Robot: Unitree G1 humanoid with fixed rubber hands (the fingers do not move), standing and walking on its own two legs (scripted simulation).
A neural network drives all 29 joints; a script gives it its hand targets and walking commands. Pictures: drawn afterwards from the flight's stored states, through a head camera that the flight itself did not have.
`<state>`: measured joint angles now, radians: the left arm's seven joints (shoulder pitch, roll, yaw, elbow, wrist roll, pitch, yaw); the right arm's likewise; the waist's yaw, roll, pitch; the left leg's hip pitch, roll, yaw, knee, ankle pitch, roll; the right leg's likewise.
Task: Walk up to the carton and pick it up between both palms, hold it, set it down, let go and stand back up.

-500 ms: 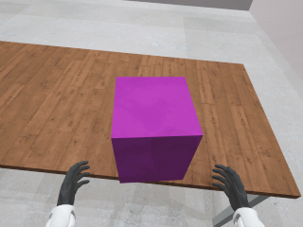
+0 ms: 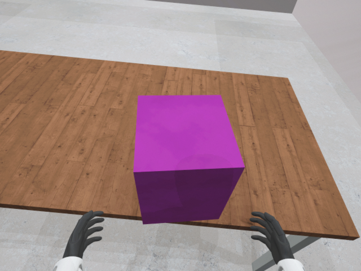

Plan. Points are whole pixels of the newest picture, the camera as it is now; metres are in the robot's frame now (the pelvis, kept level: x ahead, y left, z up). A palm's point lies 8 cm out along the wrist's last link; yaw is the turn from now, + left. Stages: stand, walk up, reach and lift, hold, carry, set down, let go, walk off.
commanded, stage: set down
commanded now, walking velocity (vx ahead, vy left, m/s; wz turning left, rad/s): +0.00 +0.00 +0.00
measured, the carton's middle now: (180, 161) +0.36 +0.01 +0.02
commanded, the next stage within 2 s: let go in 0.52 s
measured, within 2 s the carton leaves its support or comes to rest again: neither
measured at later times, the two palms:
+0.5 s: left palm (81, 266) +0.14 +0.22 -0.08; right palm (279, 251) +0.18 -0.21 -0.04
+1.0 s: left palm out of the picture +0.13 +0.22 -0.09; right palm (280, 250) +0.18 -0.21 -0.04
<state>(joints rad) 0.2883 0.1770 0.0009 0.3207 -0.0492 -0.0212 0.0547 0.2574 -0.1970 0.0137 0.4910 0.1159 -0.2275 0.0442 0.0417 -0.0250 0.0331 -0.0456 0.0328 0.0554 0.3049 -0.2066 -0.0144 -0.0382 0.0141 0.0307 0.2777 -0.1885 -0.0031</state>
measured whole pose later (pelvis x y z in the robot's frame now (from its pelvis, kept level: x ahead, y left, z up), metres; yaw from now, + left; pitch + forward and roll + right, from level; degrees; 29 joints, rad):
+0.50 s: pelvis -0.01 +0.00 +0.00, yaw +0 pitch -6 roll +0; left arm 0.22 0.17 0.01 0.47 0.03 0.13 0.02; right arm 0.15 -0.17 0.00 0.59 0.02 -0.22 0.04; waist 0.01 -0.05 0.08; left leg -0.01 0.03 0.05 0.32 -0.20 -0.01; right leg 0.00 0.01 0.02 0.30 -0.19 0.00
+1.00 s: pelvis -0.03 +0.00 +0.00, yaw +1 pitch -8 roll +0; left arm 0.19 0.17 0.01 0.50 0.06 0.16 0.02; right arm 0.10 -0.16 -0.03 0.60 -0.02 -0.18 0.05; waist 0.00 -0.05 0.11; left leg -0.02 0.03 0.04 0.36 -0.21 -0.01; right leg -0.01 0.00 0.00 0.35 -0.20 0.00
